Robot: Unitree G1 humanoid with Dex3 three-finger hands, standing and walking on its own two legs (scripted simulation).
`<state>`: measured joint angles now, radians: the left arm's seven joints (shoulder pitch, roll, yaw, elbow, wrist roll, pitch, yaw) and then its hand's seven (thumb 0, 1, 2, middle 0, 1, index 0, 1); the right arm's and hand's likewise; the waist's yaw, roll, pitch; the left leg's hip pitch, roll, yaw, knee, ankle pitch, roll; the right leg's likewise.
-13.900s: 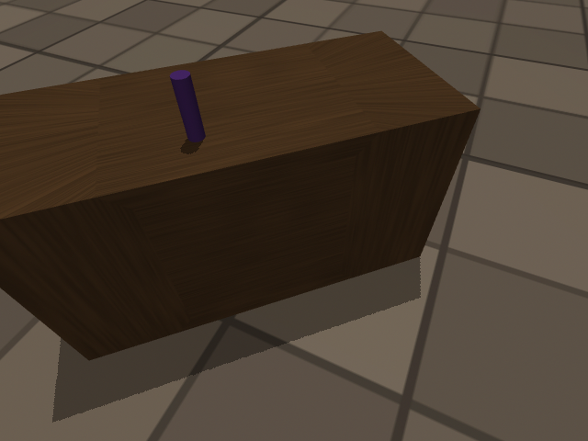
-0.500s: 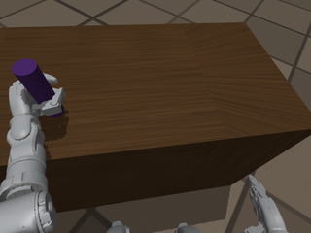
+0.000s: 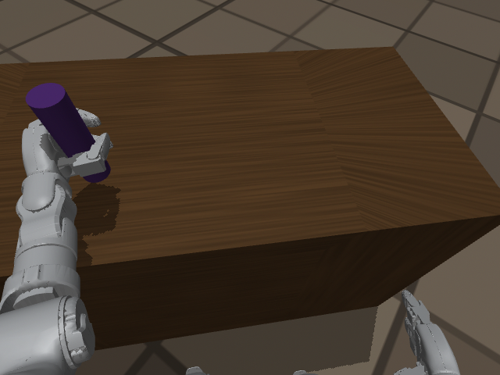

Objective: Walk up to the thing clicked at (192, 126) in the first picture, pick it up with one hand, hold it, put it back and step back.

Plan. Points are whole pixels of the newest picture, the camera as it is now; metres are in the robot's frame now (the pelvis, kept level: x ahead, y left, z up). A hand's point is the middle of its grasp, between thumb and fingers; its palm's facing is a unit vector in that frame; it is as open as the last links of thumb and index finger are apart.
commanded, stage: settle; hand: left
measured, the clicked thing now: (75, 139) +0.47 +0.24 +0.12
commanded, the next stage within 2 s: lift in 0.20 s
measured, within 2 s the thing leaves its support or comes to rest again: neither
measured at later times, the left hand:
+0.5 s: hand (87, 131) +0.47 +0.22 +0.13, palm faces +0.21 -0.98 +0.00, open 5.8 cm
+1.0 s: hand (78, 127) +0.40 +0.19 +0.21, palm faces +0.21 -0.98 +0.00, open 5.8 cm
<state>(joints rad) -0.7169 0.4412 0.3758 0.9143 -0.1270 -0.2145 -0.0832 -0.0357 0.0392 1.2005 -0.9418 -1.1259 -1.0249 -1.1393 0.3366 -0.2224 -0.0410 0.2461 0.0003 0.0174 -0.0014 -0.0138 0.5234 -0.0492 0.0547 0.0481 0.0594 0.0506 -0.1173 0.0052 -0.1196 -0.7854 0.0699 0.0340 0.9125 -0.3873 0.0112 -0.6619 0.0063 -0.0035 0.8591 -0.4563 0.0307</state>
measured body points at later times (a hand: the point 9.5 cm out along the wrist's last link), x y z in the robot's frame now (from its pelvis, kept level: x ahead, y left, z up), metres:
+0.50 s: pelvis +0.01 +0.00 +0.01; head +0.06 +0.01 +0.46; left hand +0.45 +0.27 +0.13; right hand +0.15 -0.27 -0.04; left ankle +0.03 +0.11 -0.69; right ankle -0.03 -0.14 -0.69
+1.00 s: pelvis +0.00 -0.01 +0.03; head +0.00 -0.02 +0.48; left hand +0.38 +0.24 +0.21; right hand +0.17 -0.27 -0.04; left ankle +0.03 +0.11 -0.69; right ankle -0.03 -0.14 -0.69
